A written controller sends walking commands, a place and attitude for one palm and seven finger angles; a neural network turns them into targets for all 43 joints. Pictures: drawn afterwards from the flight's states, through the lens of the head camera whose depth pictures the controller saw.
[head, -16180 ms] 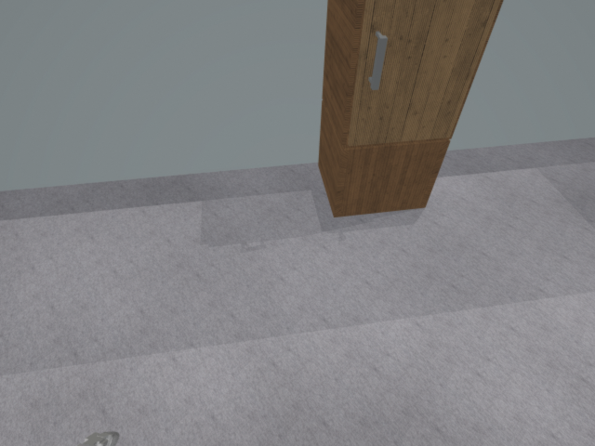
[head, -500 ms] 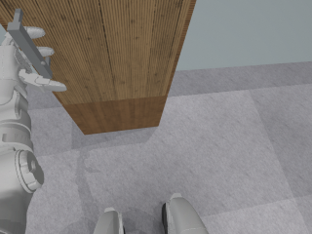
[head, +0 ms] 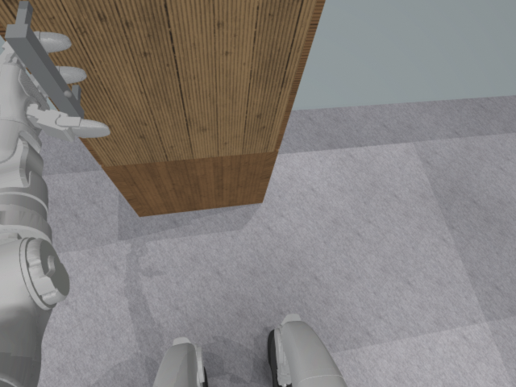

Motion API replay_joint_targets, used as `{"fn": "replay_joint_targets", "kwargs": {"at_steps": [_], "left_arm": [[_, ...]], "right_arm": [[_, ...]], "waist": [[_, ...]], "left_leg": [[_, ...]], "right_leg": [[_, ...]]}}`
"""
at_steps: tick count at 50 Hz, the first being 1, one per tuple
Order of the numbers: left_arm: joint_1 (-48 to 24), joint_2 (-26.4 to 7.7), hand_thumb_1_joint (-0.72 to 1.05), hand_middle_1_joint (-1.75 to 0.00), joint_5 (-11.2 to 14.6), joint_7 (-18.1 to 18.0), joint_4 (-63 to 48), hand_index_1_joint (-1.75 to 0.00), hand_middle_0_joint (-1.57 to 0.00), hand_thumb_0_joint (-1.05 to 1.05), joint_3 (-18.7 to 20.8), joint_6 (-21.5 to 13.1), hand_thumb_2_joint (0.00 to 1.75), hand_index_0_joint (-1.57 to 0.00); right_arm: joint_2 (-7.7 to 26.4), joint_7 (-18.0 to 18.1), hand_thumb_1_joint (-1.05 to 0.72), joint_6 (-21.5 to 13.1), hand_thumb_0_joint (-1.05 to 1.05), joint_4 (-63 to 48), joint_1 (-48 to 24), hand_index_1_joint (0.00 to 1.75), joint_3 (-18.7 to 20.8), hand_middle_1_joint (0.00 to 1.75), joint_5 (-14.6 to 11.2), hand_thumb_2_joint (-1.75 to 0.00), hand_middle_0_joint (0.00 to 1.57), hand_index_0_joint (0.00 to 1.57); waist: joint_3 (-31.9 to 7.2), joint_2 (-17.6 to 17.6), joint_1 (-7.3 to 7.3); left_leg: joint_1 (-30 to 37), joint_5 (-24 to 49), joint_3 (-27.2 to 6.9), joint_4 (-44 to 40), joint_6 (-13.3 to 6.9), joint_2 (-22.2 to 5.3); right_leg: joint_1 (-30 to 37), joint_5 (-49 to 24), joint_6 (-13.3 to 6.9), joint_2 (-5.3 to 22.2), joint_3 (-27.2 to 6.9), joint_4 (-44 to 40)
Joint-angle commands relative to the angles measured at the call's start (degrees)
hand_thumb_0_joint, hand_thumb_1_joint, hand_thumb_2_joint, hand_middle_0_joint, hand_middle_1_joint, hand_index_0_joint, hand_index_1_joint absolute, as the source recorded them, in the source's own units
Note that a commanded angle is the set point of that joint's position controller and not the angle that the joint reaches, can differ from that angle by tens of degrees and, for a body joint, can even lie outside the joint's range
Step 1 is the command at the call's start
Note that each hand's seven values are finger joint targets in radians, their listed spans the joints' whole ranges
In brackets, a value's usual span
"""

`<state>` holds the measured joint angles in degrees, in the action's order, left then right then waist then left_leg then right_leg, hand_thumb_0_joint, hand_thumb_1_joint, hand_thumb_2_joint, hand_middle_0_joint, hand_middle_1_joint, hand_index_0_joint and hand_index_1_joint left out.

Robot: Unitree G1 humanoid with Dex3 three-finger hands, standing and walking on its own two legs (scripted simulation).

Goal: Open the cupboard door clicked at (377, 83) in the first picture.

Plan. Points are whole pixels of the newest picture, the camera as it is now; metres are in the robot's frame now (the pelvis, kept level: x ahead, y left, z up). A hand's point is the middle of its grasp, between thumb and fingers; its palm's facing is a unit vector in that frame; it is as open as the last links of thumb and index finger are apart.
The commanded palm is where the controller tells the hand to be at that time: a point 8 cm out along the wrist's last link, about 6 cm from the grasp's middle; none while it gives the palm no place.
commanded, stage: close the thumb around the handle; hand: left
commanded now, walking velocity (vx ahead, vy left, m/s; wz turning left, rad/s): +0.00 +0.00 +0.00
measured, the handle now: (53, 69) +0.57 +0.24 +0.07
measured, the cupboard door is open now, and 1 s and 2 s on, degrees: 0 6 43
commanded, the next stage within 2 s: pull the door open along its arc in 0.56 s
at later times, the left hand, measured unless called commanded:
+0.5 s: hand (68, 94) +0.52 +0.22 +0.07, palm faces +0.01 -1.00 -0.03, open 5.6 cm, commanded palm +0.50 +0.27 +0.07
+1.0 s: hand (74, 120) +0.48 +0.20 +0.07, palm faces +0.03 -1.00 -0.02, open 5.6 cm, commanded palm +0.42 +0.25 +0.07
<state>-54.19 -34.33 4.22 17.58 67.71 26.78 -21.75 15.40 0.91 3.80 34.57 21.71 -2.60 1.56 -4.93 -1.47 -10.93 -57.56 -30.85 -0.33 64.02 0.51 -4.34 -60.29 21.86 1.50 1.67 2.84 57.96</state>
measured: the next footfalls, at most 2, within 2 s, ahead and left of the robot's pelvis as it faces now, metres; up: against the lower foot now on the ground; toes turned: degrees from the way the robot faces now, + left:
none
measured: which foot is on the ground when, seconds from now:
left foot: down 0.00-1.00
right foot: down 0.00-1.00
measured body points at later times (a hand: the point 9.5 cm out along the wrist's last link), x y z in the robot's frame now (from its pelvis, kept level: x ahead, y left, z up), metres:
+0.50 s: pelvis +0.01 +0.00 +0.00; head +0.16 +0.02 +0.43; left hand +0.52 +0.27 +0.08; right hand +0.00 -0.26 -0.11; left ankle -0.02 +0.12 -0.66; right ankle +0.05 -0.14 -0.66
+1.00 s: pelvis +0.02 +0.00 +0.02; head +0.14 +0.01 +0.45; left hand +0.47 +0.26 +0.08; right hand +0.03 -0.26 -0.10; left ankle -0.02 +0.12 -0.66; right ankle +0.05 -0.14 -0.66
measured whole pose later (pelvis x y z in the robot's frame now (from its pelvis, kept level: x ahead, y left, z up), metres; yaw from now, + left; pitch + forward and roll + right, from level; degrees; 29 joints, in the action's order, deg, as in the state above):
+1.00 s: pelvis +0.02 +0.00 +0.02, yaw -1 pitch +22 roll -2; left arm -35.6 -24.9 9.7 15.5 50.1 24.2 -21.4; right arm 14.6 -0.7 4.8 32.5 22.6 -0.7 0.4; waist -6.7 -1.8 -8.3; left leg -50.1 -30.6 1.6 59.0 0.3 -4.5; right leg -54.0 21.6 1.8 1.2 1.1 54.1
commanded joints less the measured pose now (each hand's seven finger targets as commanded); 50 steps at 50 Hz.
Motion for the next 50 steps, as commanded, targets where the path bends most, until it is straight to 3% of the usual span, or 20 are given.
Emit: {"fn": "replay_joint_targets", "kwargs": {"at_steps": [1, 3, 6, 7, 10, 12, 14, 18, 23, 26, 31, 33, 34, 38, 40, 43, 45, 47, 48, 50], "left_arm": [[-24.50, -13.92, -0.05, -1.25, 1.23, -0.25, -12.60, -1.25, -0.33, 0.00, 0.60, -4.09, 0.49, -0.33], [-23.58, -16.74, 0.06, -1.26, 1.12, -0.38, -12.79, -1.26, -0.34, 0.00, 2.84, -4.12, 0.54, -0.34], [-24.03, -14.32, 0.23, -1.28, 1.39, -0.11, -12.96, -1.28, -0.35, 0.00, 0.85, -3.85, 0.61, -0.35], [-23.92, -15.94, 0.28, -1.28, 1.17, -0.21, -13.66, -1.28, -0.36, 0.00, 2.04, -3.99, 0.64, -0.36], [-23.38, -15.74, 0.45, -1.30, 1.10, -0.32, -12.45, -1.30, -0.37, 0.00, 1.90, -3.48, 0.71, -0.37], [-23.76, -15.88, 0.56, -1.31, 1.23, -0.51, -13.46, -1.31, -0.38, 0.00, 2.18, -3.90, 0.76, -0.38], [-22.18, -15.90, 0.68, -1.33, 1.21, -0.52, -11.90, -1.33, -0.38, 0.00, 2.37, -3.54, 0.80, -0.38], [-21.84, -16.61, 0.90, -1.35, 1.10, -0.13, -13.72, -1.35, -0.40, 0.00, 2.78, -3.98, 0.90, -0.40], [-21.04, -14.21, 0.90, -1.35, 1.93, 0.27, -14.34, -1.35, -0.40, 0.00, 1.76, -3.95, 0.90, -0.40], [-19.42, -17.35, 0.90, -1.35, 2.11, -0.22, -13.48, -1.35, -0.40, 0.00, 4.53, -3.84, 0.90, -0.40], [-18.83, -15.67, 0.90, -1.35, 1.51, -1.29, -17.48, -1.35, -0.40, 0.00, 3.34, -4.99, 0.90, -0.40], [-17.50, -14.76, 0.90, -1.35, 1.78, -1.31, -16.61, -1.35, -0.40, 0.00, 3.07, -5.01, 0.90, -0.40], [-21.89, -12.68, 0.90, -1.35, 1.66, -1.36, -16.15, -1.35, -0.40, 0.00, 0.47, -4.95, 0.90, -0.40], [-15.33, -12.51, 0.90, -1.35, 2.19, -1.25, -17.37, -1.35, -0.40, 0.00, 2.05, -5.44, 0.90, -0.40], [-11.50, -11.01, 0.90, -1.35, 2.84, -0.83, -18.43, -1.35, -0.40, 0.00, 1.39, -5.14, 0.90, -0.40], [-5.31, -9.69, 0.90, -1.35, 4.10, -0.46, -22.69, -1.35, -0.40, 0.00, 1.35, -4.86, 0.90, -0.40], [-0.69, -7.04, 0.90, -1.35, 5.25, -0.50, -26.23, -1.35, -0.40, 0.00, 0.10, -4.41, 0.90, -0.40], [5.61, -4.19, 0.90, -1.35, 6.37, -0.78, -29.46, -1.35, -0.40, 0.00, -0.98, -4.01, 0.90, -0.40], [7.33, -2.51, 0.90, -1.35, 6.92, -1.00, -31.31, -1.35, -0.40, 0.00, -1.94, -3.88, 0.90, -0.40], [13.51, 0.41, 0.90, -1.35, 7.61, -1.70, -35.08, -1.35, -0.40, 0.00, -3.25, -3.66, 0.90, -0.40]], "right_arm": [[10.52, 0.48, -0.90, -0.83, 0.00, -2.24, 11.48, 0.30, 3.78, 0.30, 0.29, -0.90, 0.20, 0.20], [10.81, 0.44, -0.90, -0.68, 0.00, -2.13, 11.56, 0.30, 3.88, 0.30, 0.26, -0.90, 0.20, 0.20], [10.50, 0.34, -0.90, -0.67, 0.00, -2.39, 11.47, 0.30, 3.75, 0.30, 0.15, -0.90, 0.20, 0.20], [10.70, 0.38, -0.90, -0.52, 0.00, -2.22, 11.54, 0.30, 3.88, 0.30, 0.12, -0.90, 0.20, 0.20], [10.59, 0.39, -0.90, -0.46, 0.00, -2.19, 11.49, 0.30, 3.81, 0.30, 0.09, -0.90, 0.20, 0.20], [10.62, 0.41, -0.90, -0.52, 0.00, -2.18, 11.49, 0.30, 3.87, 0.30, 0.20, -0.90, 0.20, 0.20], [10.60, 0.36, -0.90, -0.44, 0.00, -2.27, 11.58, 0.30, 3.78, 0.30, 0.18, -0.90, 0.20, 0.20], [10.45, 0.23, -0.90, -0.36, 0.00, -2.59, 11.49, 0.30, 3.87, 0.30, 0.15, -0.90, 0.20, 0.20], [10.31, 0.13, -0.90, -0.26, 0.00, -2.64, 11.35, 0.30, 4.14, 0.30, 0.04, -0.90, 0.20, 0.20], [10.66, 0.33, -0.90, -0.12, 0.00, -3.01, 11.15, 0.30, 3.94, 0.30, 0.06, -0.90, 0.20, 0.20], [10.18, -0.04, -0.90, -0.18, 0.00, -3.60, 10.89, 0.30, 4.22, 0.30, 0.21, -0.90, 0.20, 0.20], [10.20, -0.16, -0.90, -0.16, 0.00, -3.48, 10.59, 0.30, 4.24, 0.30, 0.10, -0.90, 0.20, 0.20], [10.10, -0.09, -0.90, -0.30, 0.00, -2.97, 10.21, 0.30, 3.97, 0.30, 0.07, -0.90, 0.20, 0.20], [10.02, -0.19, -0.90, -0.57, 0.00, -3.58, 10.38, 0.30, 4.48, 0.30, 0.05, -0.90, 0.20, 0.20], [9.93, -0.41, -0.90, -0.43, 0.00, -4.04, 9.96, 0.30, 4.64, 0.30, -0.22, -0.90, 0.20, 0.20], [9.78, -0.66, -0.90, -0.23, 0.00, -5.23, 9.08, 0.30, 4.95, 0.30, -0.64, -0.90, 0.20, 0.20], [9.39, -0.94, -0.90, -0.23, 0.00, -6.22, 8.33, 0.30, 5.20, 0.30, -0.94, -0.90, 0.20, 0.20], [8.90, -1.22, -0.90, -0.48, 0.00, -7.18, 7.44, 0.30, 5.28, 0.30, -1.24, -0.90, 0.20, 0.20], [8.80, -1.34, -0.90, -0.55, 0.00, -7.34, 6.94, 0.30, 5.49, 0.30, -1.37, -0.90, 0.20, 0.20], [8.42, -1.58, -0.90, -0.89, 0.00, -8.26, 6.02, 0.30, 5.78, 0.30, -1.60, -0.90, 0.20, 0.20]], "waist": [[-30.75, -8.48, -0.87], [-31.96, -8.36, 0.12], [-29.99, -7.87, -0.62], [-31.19, -8.95, -0.01], [-29.60, -7.41, -0.28], [-31.04, -9.24, -0.25], [-29.74, -7.28, -0.36], [-31.44, -9.34, 0.32], [-31.26, -8.53, 0.24], [-29.55, -7.43, 1.11], [-32.21, -10.23, 1.74], [-31.22, -8.61, 1.56], [-28.96, -8.25, -0.15], [-32.69, -7.85, 2.09], [-31.80, -6.31, 2.72], [-32.71, -7.22, 4.31], [-32.20, -4.93, 4.95], [-31.43, -5.76, 6.15], [-30.50, -5.03, 5.95], [-29.78, -3.41, 7.05]], "left_leg": [[17.63, 26.83, -1.92, -7.12, -1.44, 2.82], [17.16, 26.67, -1.93, -7.15, -1.31, 2.78], [16.53, 26.39, -1.83, -7.36, -1.51, 2.80], [17.37, 27.16, -1.88, -7.43, -1.31, 2.74], [15.91, 25.74, -1.70, -7.57, -1.44, 2.78], [17.41, 27.26, -1.79, -7.38, -1.30, 2.74], [15.98, 26.80, -1.55, -7.42, -1.44, 2.71], [17.31, 28.29, -1.48, -7.35, -1.28, 2.71], [18.33, 28.95, -1.56, -7.41, -1.17, 2.62], [16.19, 27.72, -1.51, -7.71, -1.28, 2.75], [20.09, 31.89, -1.62, -7.81, -0.84, 2.61], [19.52, 30.89, -1.51, -7.81, -0.81, 2.54], [18.28, 28.73, -1.61, -7.73, -0.96, 2.57], [18.91, 29.97, -0.94, -8.07, -1.03, 2.89], [18.87, 30.46, -0.76, -8.70, -1.01, 2.90], [20.03, 32.24, -0.30, -9.71, -0.94, 2.98], [19.53, 32.49, 0.06, -10.80, -1.12, 3.14], [20.13, 34.45, 0.43, -11.67, -1.02, 3.12], [20.21, 33.98, 0.69, -12.10, -1.07, 3.12], [19.84, 33.99, 1.06, -13.12, -1.19, 3.28]], "right_leg": [[17.65, -17.78, -2.39, -3.67, -0.01, -3.97], [19.10, -18.11, -2.33, -3.65, -0.23, -3.93], [18.97, -18.32, -2.41, -3.78, -0.14, -4.18], [18.93, -18.47, -2.42, -3.70, -0.11, -4.07], [19.28, -17.81, -2.24, -3.74, -0.14, -4.40], [18.89, -18.72, -2.35, -3.66, -0.16, -4.13], [19.50, -18.94, -2.19, -3.71, -0.17, -4.34], [20.09, -20.12, -2.38, -3.73, -0.20, -3.96], [19.69, -20.24, -2.33, -3.89, 0.06, -4.12], [20.55, -19.83, -2.54, -3.88, -0.07, -4.08], [20.80, -21.77, -2.67, -3.84, 0.05, -3.69], [20.20, -20.90, -2.38, -3.88, 0.16, -4.00], [18.83, -19.66, -2.23, -3.86, 0.07, -4.18], [22.59, -21.97, -2.43, -3.81, -0.31, -4.16], [23.71, -22.62, -2.47, -3.89, -0.11, -4.57], [25.63, -24.12, -2.58, -3.78, -0.13, -4.86], [28.54, -25.70, -2.51, -3.77, -0.13, -5.51], [29.54, -26.91, -2.71, -3.62, -0.01, -5.80], [29.83, -26.94, -2.55, -3.59, 0.04, -6.21], [31.85, -27.58, -2.59, -3.46, 0.02, -6.62]]}}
